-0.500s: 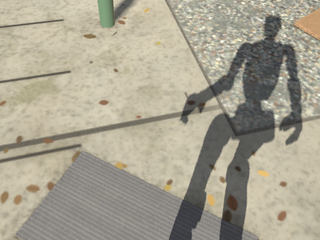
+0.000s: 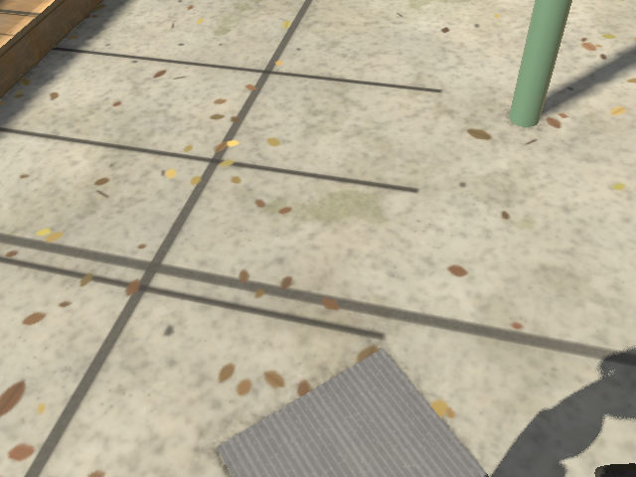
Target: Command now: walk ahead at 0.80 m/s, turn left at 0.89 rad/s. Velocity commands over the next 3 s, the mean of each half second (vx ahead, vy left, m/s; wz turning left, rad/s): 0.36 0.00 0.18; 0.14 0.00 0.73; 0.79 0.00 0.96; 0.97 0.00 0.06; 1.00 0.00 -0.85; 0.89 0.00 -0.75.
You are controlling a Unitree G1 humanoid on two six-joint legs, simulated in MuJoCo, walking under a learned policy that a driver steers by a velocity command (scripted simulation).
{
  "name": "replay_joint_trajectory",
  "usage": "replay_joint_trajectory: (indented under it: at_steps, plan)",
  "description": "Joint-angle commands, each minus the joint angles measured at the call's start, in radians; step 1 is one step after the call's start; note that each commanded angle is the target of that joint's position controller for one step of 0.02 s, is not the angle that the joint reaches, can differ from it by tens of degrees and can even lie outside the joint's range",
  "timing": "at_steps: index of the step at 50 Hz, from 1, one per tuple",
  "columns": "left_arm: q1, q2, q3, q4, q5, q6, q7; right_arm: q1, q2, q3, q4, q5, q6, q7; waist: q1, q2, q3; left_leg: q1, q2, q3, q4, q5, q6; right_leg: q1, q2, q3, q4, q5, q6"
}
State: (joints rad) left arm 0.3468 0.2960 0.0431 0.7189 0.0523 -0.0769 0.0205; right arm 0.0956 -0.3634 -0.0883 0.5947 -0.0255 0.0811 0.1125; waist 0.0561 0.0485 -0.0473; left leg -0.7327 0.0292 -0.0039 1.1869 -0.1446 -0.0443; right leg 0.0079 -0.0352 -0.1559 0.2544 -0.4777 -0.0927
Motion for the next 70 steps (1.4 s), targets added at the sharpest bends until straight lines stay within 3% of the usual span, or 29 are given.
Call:
replay_joint_trajectory:
  at_steps: [1,4,6,8,9,10,11,13,15,23,27,29,30,31,32,34,37,42,47,49,50,51,52,53,55,56,60,67,70]
  plan:
    - [0.009,0.146,0.042,-0.03,0.008,-0.019,0.001,-0.157,-0.045,0.003,-0.095,-0.004,-0.017,0.014,0.017,-0.168,0.145,-0.151,0.046,0.008,-0.139,-0.013,0.015,0.078,-0.245,0.107,-0.141,0.084,-0.003]
    - [0.033,0.148,0.044,0.008,0.005,-0.007,0.001,-0.217,0.005,0.033,-0.103,-0.012,-0.035,0.013,0.035,-0.167,0.218,-0.014,0.03,0.085,-0.386,-0.093,0.062,0.051,-0.231,-0.004,-0.117,0.338,-0.013]
    - [0.072,0.166,0.042,0.051,-0.015,0.009,0.001,-0.168,0.026,0.044,-0.076,-0.029,-0.048,-0.01,0.014,-0.175,0.191,0.211,-0.053,0.145,-0.54,-0.195,0.108,0.015,-0.229,-0.051,-0.002,0.826,-0.02]
    - [0.026,0.189,0.04,0.069,-0.039,0.017,-0.006,0.194,-0.013,0.014,0.038,-0.034,-0.077,-0.054,-0.172,-0.207,0.033,0.643,-0.073,0.053,-0.713,0.0,0.148,-0.113,-0.22,-0.054,0.389,1.055,-0.005]
    - [0.043,0.102,0.018,0.059,-0.043,0.007,-0.01,0.289,-0.09,-0.009,0.089,-0.053,-0.087,-0.074,-0.187,-0.104,-0.064,0.915,0.03,-0.061,-0.698,0.067,0.12,-0.342,-0.13,-0.034,0.665,0.494,0.036]
    - [0.095,-0.045,-0.019,0.024,-0.074,0.014,-0.026,0.328,-0.215,-0.019,0.063,-0.061,-0.109,-0.094,-0.149,0.191,-0.192,1.134,0.384,-0.367,-0.656,0.563,0.172,-0.608,0.015,0.059,1.073,-0.2,0.08]
    - [0.067,0.071,0.011,0.022,-0.102,0.023,-0.003,0.395,-0.248,-0.04,0.048,-0.022,-0.119,-0.104,-0.228,0.11,-0.361,1.055,0.463,-0.43,-0.68,0.967,0.246,-0.543,0.101,0.292,1.193,-0.068,0.066]
    - [0.022,0.078,0.012,0.038,-0.091,0.025,0.0,0.227,-0.076,0.011,0.068,-0.001,-0.132,-0.104,-0.109,0.07,-0.113,0.825,0.357,-0.173,-0.721,0.891,0.193,-0.578,-0.001,0.251,1.081,0.052,0.071]
    - [0.073,0.076,0.024,0.089,-0.048,0.057,-0.013,0.159,0.01,0.043,0.058,0.006,-0.131,-0.117,-0.055,0.083,-0.026,0.706,0.29,-0.065,-0.775,0.842,0.148,-0.551,-0.02,0.203,1.02,0.102,0.092]
    - [-0.039,-0.05,-0.012,0.071,-0.012,0.075,-0.04,0.168,0.028,0.061,0.14,0.028,-0.146,-0.129,-0.015,0.108,0.03,0.621,0.146,0.089,-0.867,0.842,0.199,-0.509,0.018,0.089,0.618,0.299,0.079]
    - [-0.078,0.0,-0.008,0.037,-0.023,0.074,-0.022,0.215,-0.036,0.026,0.16,0.025,-0.116,-0.122,-0.032,0.106,0.027,0.63,0.175,-0.028,-0.749,0.816,0.222,-0.439,0.055,0.097,0.477,0.265,0.057]
    - [0.022,0.032,0.002,0.052,-0.019,0.059,-0.009,0.159,-0.047,0.016,0.139,0.034,-0.105,-0.121,0.035,0.063,0.011,0.536,0.133,-0.069,-0.633,0.634,0.173,-0.248,0.06,0.108,0.304,0.406,0.032]
    - [0.093,0.121,0.023,0.052,-0.004,0.046,0.004,0.173,-0.005,0.024,0.105,0.04,-0.107,-0.118,0.048,-0.085,-0.071,0.426,0.045,-0.027,-0.431,0.358,0.12,-0.055,-0.115,0.265,0.252,0.732,-0.008]
    - [0.096,0.22,0.047,0.024,-0.022,0.054,0.012,0.288,0.11,0.046,0.075,0.043,-0.094,-0.124,0.004,-0.364,-0.206,0.261,-0.151,0.052,-0.107,-0.507,0.09,0.08,-0.45,0.558,0.188,1.123,-0.176]
    - [0.073,0.173,0.039,0.007,-0.05,0.066,0.021,0.282,0.029,0.023,0.108,0.01,-0.062,-0.131,0.019,-0.268,-0.243,0.252,-0.11,-0.045,0.046,-0.579,0.099,0.005,-0.45,0.586,0.152,0.989,-0.24]
    - [-0.11,0.051,0.006,-0.032,-0.033,0.081,0.04,0.195,-0.008,-0.001,0.099,0.004,-0.034,-0.124,-0.046,-0.15,-0.03,0.195,-0.033,-0.045,0.066,-0.416,0.081,-0.172,-0.342,0.412,0.077,0.556,-0.182]
    - [-0.206,0.019,-0.001,-0.056,-0.024,0.084,0.047,0.222,0.013,-0.006,0.102,0.002,0.004,-0.107,-0.093,-0.189,0.03,0.269,-0.019,0.007,-0.018,-0.3,0.025,-0.295,-0.246,0.19,0.037,0.442,-0.11]
    - [-0.204,0.072,0.023,-0.071,-0.011,0.072,0.025,0.121,0.046,0.006,0.026,0.017,0.019,-0.067,-0.065,-0.197,-0.001,0.355,0.018,0.051,-0.31,-0.237,0.027,-0.283,-0.285,0.062,0.067,0.357,-0.085]
    - [-0.231,0.189,0.069,-0.108,-0.001,0.076,-0.006,0.124,-0.032,-0.022,-0.005,0.033,0.02,-0.003,-0.072,-0.207,-0.031,0.538,0.004,0.151,-0.451,-0.317,0.104,-0.383,-0.371,0.077,-0.06,-0.277,0.018]
    - [-0.303,0.17,0.069,-0.118,-0.012,0.091,-0.014,0.244,0.004,-0.016,0.052,0.039,0.01,-0.006,-0.148,-0.092,0.009,0.677,-0.012,0.196,-0.615,-0.246,0.139,-0.46,-0.326,-0.026,0.086,-0.28,0.07]
    - [-0.33,0.116,0.06,-0.117,-0.006,0.102,-0.019,0.388,0.001,-0.023,0.135,0.033,-0.006,-0.027,-0.204,0.083,0.056,0.768,-0.049,0.164,-0.713,-0.289,0.161,-0.555,-0.232,-0.121,0.372,-0.281,0.097]
    - [-0.347,0.015,0.028,-0.109,-0.009,0.112,-0.036,0.46,-0.016,-0.02,0.164,0.016,-0.024,-0.048,-0.24,0.281,0.169,0.759,0.067,-0.095,-0.766,-0.449,0.195,-0.789,-0.125,-0.148,0.836,-0.273,0.102]
    - [-0.361,-0.1,-0.014,-0.166,-0.012,0.106,-0.043,0.383,-0.054,0.008,0.092,0.015,-0.05,-0.064,-0.168,0.263,0.194,0.699,0.211,-0.482,-0.8,-0.55,0.252,-1.061,-0.034,-0.005,1.102,-0.18,0.126]
    - [-0.496,-0.042,-0.01,-0.276,0.006,0.075,-0.056,0.321,-0.123,-0.019,0.042,0.005,-0.055,-0.09,-0.192,0.184,0.173,0.661,0.301,-0.743,-1.058,-0.739,0.336,-1.166,-0.035,0.143,1.061,-0.017,0.145]
    - [-0.437,0.087,0.021,-0.227,0.018,0.031,-0.055,0.27,-0.143,-0.028,0.029,0.001,-0.074,-0.113,-0.132,0.069,0.171,0.72,0.268,-0.646,-1.079,-0.665,0.347,-1.158,-0.062,0.164,1.047,0.187,0.159]
    - [-0.371,0.097,0.023,-0.182,0.024,0.032,-0.053,0.271,-0.128,-0.024,0.029,0.004,-0.089,-0.113,-0.116,0.057,0.142,0.723,0.212,-0.554,-1.056,-0.536,0.322,-1.092,-0.072,0.162,1.023,0.238,0.16]
    - [-0.406,0.068,0.013,-0.173,0.0,0.063,-0.065,0.413,-0.075,-0.009,0.103,0.02,-0.138,-0.106,-0.137,-0.023,0.134,0.762,0.127,-0.433,-1.06,-0.207,0.305,-1.009,-0.043,0.139,0.888,0.292,0.146]
    - [-0.596,0.031,-0.018,-0.243,-0.023,0.041,-0.078,0.469,-0.067,-0.012,0.172,0.024,-0.15,-0.12,-0.181,0.086,0.136,0.775,0.112,-0.418,-1.004,0.242,0.307,-0.817,0.029,0.119,0.528,0.374,0.12]
    - [-0.428,0.067,-0.006,-0.212,-0.03,0.032,-0.054,0.348,-0.117,-0.023,0.166,0.033,-0.155,-0.125,-0.068,0.091,0.071,0.687,0.095,-0.38,-0.887,0.601,0.235,-0.428,0.087,0.118,0.357,0.322,0.084]
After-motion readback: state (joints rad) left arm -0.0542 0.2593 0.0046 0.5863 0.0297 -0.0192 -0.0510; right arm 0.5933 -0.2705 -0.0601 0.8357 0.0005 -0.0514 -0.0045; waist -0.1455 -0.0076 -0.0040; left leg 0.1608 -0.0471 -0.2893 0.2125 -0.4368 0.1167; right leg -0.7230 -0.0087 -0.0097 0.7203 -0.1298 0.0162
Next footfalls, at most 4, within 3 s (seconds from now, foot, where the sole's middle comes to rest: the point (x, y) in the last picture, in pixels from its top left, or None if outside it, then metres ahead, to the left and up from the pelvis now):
0.18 left None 0.23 0.17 -0.79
0.60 right None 0.44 0.01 -0.77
1.02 left None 0.27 0.17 -0.79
1.44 right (221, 395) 0.71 0.34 -0.79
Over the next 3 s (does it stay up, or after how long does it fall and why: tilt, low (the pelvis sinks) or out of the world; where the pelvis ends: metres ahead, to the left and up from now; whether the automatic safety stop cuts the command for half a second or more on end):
stays up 1.42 1.26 -0.01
